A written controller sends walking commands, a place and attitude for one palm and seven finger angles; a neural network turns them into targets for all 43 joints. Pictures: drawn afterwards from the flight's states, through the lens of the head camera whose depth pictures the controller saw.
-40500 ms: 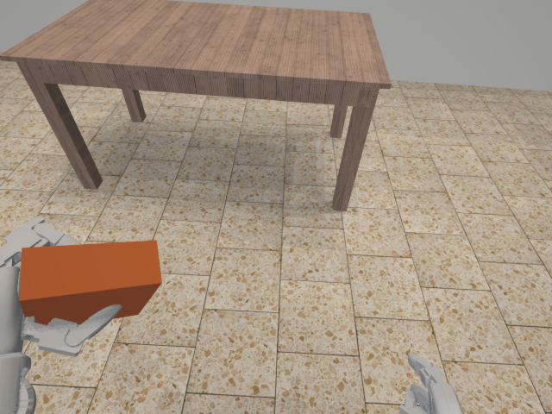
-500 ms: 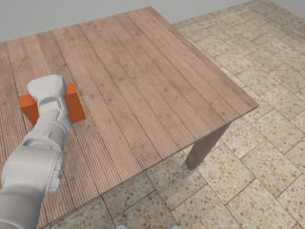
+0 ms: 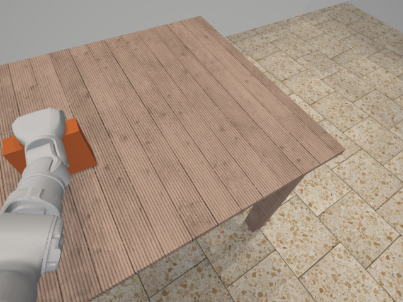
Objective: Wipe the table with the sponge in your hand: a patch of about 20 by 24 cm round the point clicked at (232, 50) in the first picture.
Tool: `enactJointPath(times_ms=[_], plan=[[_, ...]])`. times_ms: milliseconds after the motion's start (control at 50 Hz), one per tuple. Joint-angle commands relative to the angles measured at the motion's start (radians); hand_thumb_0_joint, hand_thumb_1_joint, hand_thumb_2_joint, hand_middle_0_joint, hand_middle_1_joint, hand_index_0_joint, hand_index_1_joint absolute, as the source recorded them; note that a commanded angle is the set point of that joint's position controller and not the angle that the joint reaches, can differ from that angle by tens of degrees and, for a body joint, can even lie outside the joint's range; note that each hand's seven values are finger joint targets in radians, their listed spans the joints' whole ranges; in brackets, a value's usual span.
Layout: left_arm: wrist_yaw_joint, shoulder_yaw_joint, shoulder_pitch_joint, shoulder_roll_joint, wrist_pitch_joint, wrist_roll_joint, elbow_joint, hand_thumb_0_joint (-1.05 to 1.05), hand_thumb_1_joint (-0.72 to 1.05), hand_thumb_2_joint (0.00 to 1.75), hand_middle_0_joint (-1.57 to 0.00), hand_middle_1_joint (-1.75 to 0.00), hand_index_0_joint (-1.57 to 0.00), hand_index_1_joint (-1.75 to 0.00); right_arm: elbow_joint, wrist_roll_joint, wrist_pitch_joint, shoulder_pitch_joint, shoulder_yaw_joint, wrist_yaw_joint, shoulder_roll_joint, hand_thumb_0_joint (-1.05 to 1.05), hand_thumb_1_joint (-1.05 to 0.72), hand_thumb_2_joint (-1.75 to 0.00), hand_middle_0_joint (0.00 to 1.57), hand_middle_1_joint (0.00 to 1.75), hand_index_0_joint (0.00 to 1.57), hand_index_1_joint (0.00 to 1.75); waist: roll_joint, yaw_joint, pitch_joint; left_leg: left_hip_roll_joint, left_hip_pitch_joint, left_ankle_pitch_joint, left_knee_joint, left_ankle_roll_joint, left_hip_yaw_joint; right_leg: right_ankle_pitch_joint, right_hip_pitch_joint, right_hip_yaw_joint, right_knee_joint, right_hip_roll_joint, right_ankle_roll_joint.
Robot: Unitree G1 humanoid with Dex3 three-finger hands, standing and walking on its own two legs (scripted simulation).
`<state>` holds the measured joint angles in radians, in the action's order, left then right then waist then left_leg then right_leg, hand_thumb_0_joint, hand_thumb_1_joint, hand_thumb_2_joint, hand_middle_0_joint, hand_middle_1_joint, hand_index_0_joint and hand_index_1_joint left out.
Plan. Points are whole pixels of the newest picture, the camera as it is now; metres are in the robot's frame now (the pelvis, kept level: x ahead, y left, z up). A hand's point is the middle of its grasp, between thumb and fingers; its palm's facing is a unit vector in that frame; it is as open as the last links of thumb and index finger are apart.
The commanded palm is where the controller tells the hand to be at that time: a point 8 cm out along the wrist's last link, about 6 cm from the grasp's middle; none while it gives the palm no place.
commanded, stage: slide back across to the first lane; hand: left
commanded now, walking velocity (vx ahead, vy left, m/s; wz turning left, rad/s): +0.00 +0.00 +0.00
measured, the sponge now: (58, 158) +0.43 +0.31 -0.01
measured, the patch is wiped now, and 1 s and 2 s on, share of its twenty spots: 1.00 1.00 1.00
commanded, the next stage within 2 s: wipe back along the first lane in 0.18 s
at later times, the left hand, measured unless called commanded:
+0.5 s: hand (29, 163) +0.39 +0.35 +0.03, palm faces -0.08 -0.03 -1.00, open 9.4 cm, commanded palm +0.37 +0.32 +0.07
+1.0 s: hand (37, 178) +0.36 +0.32 +0.02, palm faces -0.06 -0.02 -1.00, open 9.3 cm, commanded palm +0.32 +0.29 +0.06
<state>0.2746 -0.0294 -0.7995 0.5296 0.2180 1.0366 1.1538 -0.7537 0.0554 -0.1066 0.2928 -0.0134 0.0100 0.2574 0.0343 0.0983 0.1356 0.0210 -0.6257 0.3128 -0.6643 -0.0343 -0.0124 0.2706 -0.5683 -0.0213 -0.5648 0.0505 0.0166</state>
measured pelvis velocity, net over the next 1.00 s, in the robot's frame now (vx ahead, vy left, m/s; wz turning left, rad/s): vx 0.01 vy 0.01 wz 0.04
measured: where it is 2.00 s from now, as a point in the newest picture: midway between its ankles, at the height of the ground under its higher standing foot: outside the picture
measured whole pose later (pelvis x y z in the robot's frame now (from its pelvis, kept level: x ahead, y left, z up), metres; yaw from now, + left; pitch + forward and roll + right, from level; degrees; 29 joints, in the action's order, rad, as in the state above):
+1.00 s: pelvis +0.01 +0.01 +0.01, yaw +2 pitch +10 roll -2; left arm 0.28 0.10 -0.46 0.42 0.30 0.99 0.76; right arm -0.70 0.07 -0.19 0.17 -0.01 0.00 0.25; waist 0.04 -0.01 0.12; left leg -0.01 -0.48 0.31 -0.61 -0.04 0.01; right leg 0.28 -0.41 -0.04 -0.53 0.02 0.01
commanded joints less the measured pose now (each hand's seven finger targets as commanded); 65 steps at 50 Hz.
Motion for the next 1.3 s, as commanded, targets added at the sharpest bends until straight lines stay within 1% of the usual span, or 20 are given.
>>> enactJointPath(times_ms=[0,60,100,160,220,260,300,420,480,540,580,620,760,780,840,900,1020,1180,1220,1280], plan=[[0.002,-0.028,-0.246,0.313,-0.009,0.053,-0.130,0.00,0.10,1.30,-1.20,-1.60,-1.20,-1.60,0.084,0.001,0.019,0.038,-0.056,-0.015,0.173,0.00,-0.90,-0.90,0.20,0.30,0.20,0.30,0.050,-0.046,0.317,-0.021,0.253,-0.341,0.058,-0.024,0.037,-0.319,0.189,0.007,0.044,0.005,0.041],[-0.005,-0.017,-0.206,0.290,-0.027,0.050,-0.173,0.00,0.10,1.30,-1.20,-1.60,-1.20,-1.60,0.095,-0.001,0.009,0.028,-0.060,-0.012,0.172,0.00,-0.90,-0.90,0.20,0.30,0.20,0.30,0.045,-0.047,0.327,-0.022,0.275,-0.388,0.051,-0.024,0.030,-0.382,0.210,0.008,0.045,0.005,0.042],[-0.005,-0.067,-0.159,0.327,-0.042,0.041,-0.194,0.00,0.10,1.30,-1.20,-1.60,-1.20,-1.60,0.092,-0.003,0.002,0.026,-0.066,-0.011,0.177,0.00,-0.90,-0.90,0.20,0.30,0.20,0.30,0.035,-0.066,0.360,-0.022,0.294,-0.459,0.039,-0.024,0.030,-0.461,0.246,0.010,0.032,0.003,0.044],[-0.005,-0.059,-0.121,0.316,-0.044,0.042,-0.216,0.00,0.10,1.30,-1.20,-1.60,-1.20,-1.60,0.101,-0.001,-0.009,0.006,-0.066,-0.008,0.179,0.00,-0.90,-0.90,0.20,0.30,0.20,0.30,0.016,-0.064,0.326,-0.024,0.285,-0.459,0.042,-0.023,0.024,-0.482,0.253,0.008,0.037,-0.001,0.042],[-0.011,-0.064,-0.084,0.316,-0.047,0.037,-0.238,0.00,0.10,1.30,-1.20,-1.60,-1.20,-1.60,0.109,0.002,-0.016,-0.007,-0.067,-0.007,0.178,0.00,-0.90,-0.90,0.20,0.30,0.20,0.30,0.048,-0.076,0.317,-0.027,0.301,-0.493,0.045,-0.021,0.031,-0.481,0.253,0.001,0.034,-0.001,0.046],[-0.015,-0.059,-0.091,0.311,-0.050,0.033,-0.254,0.00,0.10,1.30,-1.20,-1.60,-1.20,-1.60,0.111,0.003,-0.019,-0.018,-0.067,-0.009,0.181,0.00,-0.90,-0.90,0.20,0.30,0.20,0.30,0.028,-0.067,0.301,-0.025,0.308,-0.476,0.049,-0.023,0.031,-0.466,0.247,0.001,0.044,-0.002,0.045],[-0.024,-0.039,-0.061,0.272,-0.060,0.026,-0.292,0.00,0.10,1.30,-1.20,-1.60,-1.20,-1.60,0.116,0.004,-0.019,-0.023,-0.071,-0.009,0.178,0.00,-0.90,-0.90,0.20,0.30,0.20,0.30,0.038,-0.073,0.322,-0.023,0.341,-0.522,0.045,-0.024,0.036,-0.486,0.251,0.001,0.043,-0.003,0.047],[-0.030,0.058,-0.004,0.123,-0.047,-0.001,-0.379,0.00,0.10,1.30,-1.20,-1.60,-1.20,-1.60,0.129,0.007,-0.025,-0.062,-0.074,-0.009,0.165,0.00,-0.90,-0.90,0.20,0.30,0.20,0.30,0.046,-0.066,0.286,-0.005,0.402,-0.540,0.055,-0.013,0.067,-0.369,0.179,-0.019,0.054,0.005,0.051],[-0.026,0.041,0.023,0.120,-0.028,-0.018,-0.389,0.00,0.10,1.30,-1.20,-1.60,-1.20,-1.60,0.134,0.010,-0.030,-0.091,-0.065,-0.014,0.163,0.00,-0.90,-0.90,0.20,0.30,0.20,0.30,0.038,-0.078,0.266,-0.007,0.383,-0.501,0.076,-0.007,0.075,-0.332,0.187,-0.020,0.061,0.006,0.059],[-0.021,0.065,0.003,0.109,-0.007,-0.015,-0.357,0.00,0.10,1.30,-1.20,-1.60,-1.20,-1.60,0.128,0.011,-0.036,-0.097,-0.057,-0.018,0.165,0.00,-0.90,-0.90,0.20,0.30,0.20,0.30,0.001,-0.070,0.222,-0.014,0.348,-0.384,0.095,-0.010,0.073,-0.268,0.178,-0.025,0.071,0.004,0.057],[-0.021,0.048,0.024,0.106,-0.007,-0.024,-0.393,0.00,0.10,1.30,-1.20,-1.60,-1.20,-1.60,0.138,0.011,-0.035,-0.117,-0.056,-0.021,0.160,0.00,-0.90,-0.90,0.20,0.30,0.20,0.30,0.026,-0.091,0.254,-0.010,0.366,-0.420,0.102,-0.004,0.080,-0.271,0.196,-0.024,0.066,0.003,0.063],[-0.021,0.096,0.054,0.048,-0.001,-0.025,-0.405,0.00,0.10,1.30,-1.20,-1.60,-1.20,-1.60,0.143,0.010,-0.037,-0.118,-0.057,-0.019,0.155,0.00,-0.90,-0.90,0.20,0.30,0.20,0.30,0.020,-0.085,0.253,-0.011,0.377,-0.412,0.095,-0.004,0.078,-0.262,0.187,-0.027,0.066,0.005,0.060],[-0.011,0.116,0.125,0.004,0.037,-0.030,-0.389,0.00,0.10,1.30,-1.20,-1.60,-1.20,-1.60,0.156,0.013,-0.042,-0.154,-0.046,-0.022,0.151,0.00,-0.90,-0.90,0.20,0.30,0.20,0.30,-0.042,-0.093,0.185,-0.017,0.323,-0.304,0.117,-0.007,0.076,-0.201,0.187,-0.030,0.077,0.004,0.061],[-0.009,0.090,0.126,0.019,0.036,-0.038,-0.413,0.00,0.10,1.30,-1.20,-1.60,-1.20,-1.60,0.159,0.014,-0.040,-0.167,-0.047,-0.023,0.150,0.00,-0.90,-0.90,0.20,0.30,0.20,0.30,-0.029,-0.105,0.207,-0.016,0.330,-0.326,0.119,-0.007,0.074,-0.222,0.208,-0.022,0.076,0.002,0.065],[-0.016,0.142,0.138,-0.027,0.057,-0.032,-0.407,0.00,0.10,1.30,-1.20,-1.60,-1.20,-1.60,0.162,0.017,-0.043,-0.172,-0.043,-0.024,0.148,0.00,-0.90,-0.90,0.20,0.30,0.20,0.30,-0.042,-0.093,0.176,-0.020,0.324,-0.291,0.120,-0.007,0.075,-0.198,0.191,-0.026,0.081,0.003,0.062],[-0.019,0.114,0.179,-0.001,0.065,-0.040,-0.439,0.00,0.10,1.30,-1.20,-1.60,-1.20,-1.60,0.171,0.016,-0.042,-0.181,-0.043,-0.028,0.148,0.00,-0.90,-0.90,0.20,0.30,0.20,0.30,-0.023,-0.112,0.209,-0.027,0.331,-0.293,0.120,-0.011,0.070,-0.211,0.229,-0.020,0.081,0.000,0.064],[-0.028,0.158,0.324,-0.081,0.084,-0.055,-0.535,0.00,0.10,1.30,-1.20,-1.60,-1.20,-1.60,0.197,0.018,-0.039,-0.214,-0.044,-0.019,0.142,0.00,-0.90,-0.90,0.20,0.30,0.20,0.30,-0.043,-0.121,0.207,-0.026,0.343,-0.348,0.109,-0.010,0.063,-0.288,0.258,-0.021,0.071,0.000,0.063],[-0.029,0.108,0.439,-0.043,0.144,-0.086,-0.654,0.00,0.10,1.30,-1.20,-1.60,-1.20,-1.60,0.217,0.025,-0.032,-0.276,-0.035,-0.025,0.146,0.00,-0.90,-0.90,0.20,0.30,0.20,0.30,-0.074,-0.139,0.153,-0.037,0.326,-0.320,0.133,-0.012,0.049,-0.343,0.323,-0.003,0.088,-0.008,0.059],[-0.035,0.141,0.432,-0.068,0.158,-0.086,-0.658,0.00,0.10,1.30,-1.20,-1.60,-1.20,-1.60,0.220,0.027,-0.031,-0.283,-0.029,-0.030,0.141,0.00,-0.90,-0.90,0.20,0.30,0.20,0.30,-0.072,-0.132,0.112,-0.042,0.324,-0.287,0.140,-0.013,0.049,-0.303,0.307,-0.007,0.095,-0.007,0.057],[-0.043,0.098,0.486,-0.030,0.158,-0.093,-0.695,0.00,0.10,1.30,-1.20,-1.60,-1.20,-1.60,0.228,0.026,-0.025,-0.296,-0.029,-0.034,0.144,0.00,-0.90,-0.90,0.20,0.30,0.20,0.30,-0.066,-0.155,0.154,-0.045,0.343,-0.305,0.145,-0.013,0.045,-0.341,0.348,0.009,0.100,-0.009,0.061]])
